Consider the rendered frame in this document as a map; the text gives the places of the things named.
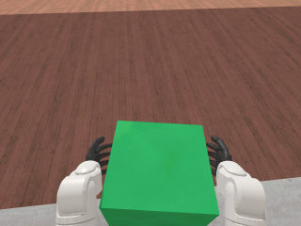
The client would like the robot left hand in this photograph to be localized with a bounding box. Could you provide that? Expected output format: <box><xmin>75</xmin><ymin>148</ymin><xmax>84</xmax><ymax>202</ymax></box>
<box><xmin>86</xmin><ymin>137</ymin><xmax>113</xmax><ymax>175</ymax></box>

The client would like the robot right forearm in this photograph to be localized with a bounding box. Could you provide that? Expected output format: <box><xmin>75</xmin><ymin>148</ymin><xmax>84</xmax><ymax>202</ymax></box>
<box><xmin>215</xmin><ymin>160</ymin><xmax>268</xmax><ymax>226</ymax></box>

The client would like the robot right hand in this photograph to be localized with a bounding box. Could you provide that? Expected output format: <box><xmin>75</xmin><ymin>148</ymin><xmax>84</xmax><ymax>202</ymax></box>
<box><xmin>205</xmin><ymin>136</ymin><xmax>232</xmax><ymax>177</ymax></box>

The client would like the robot left forearm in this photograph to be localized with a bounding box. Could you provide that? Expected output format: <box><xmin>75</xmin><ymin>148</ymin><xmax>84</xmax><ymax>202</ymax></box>
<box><xmin>55</xmin><ymin>160</ymin><xmax>103</xmax><ymax>226</ymax></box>

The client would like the carton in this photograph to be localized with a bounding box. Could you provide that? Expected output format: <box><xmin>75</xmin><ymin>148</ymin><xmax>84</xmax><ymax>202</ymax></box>
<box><xmin>99</xmin><ymin>121</ymin><xmax>220</xmax><ymax>226</ymax></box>

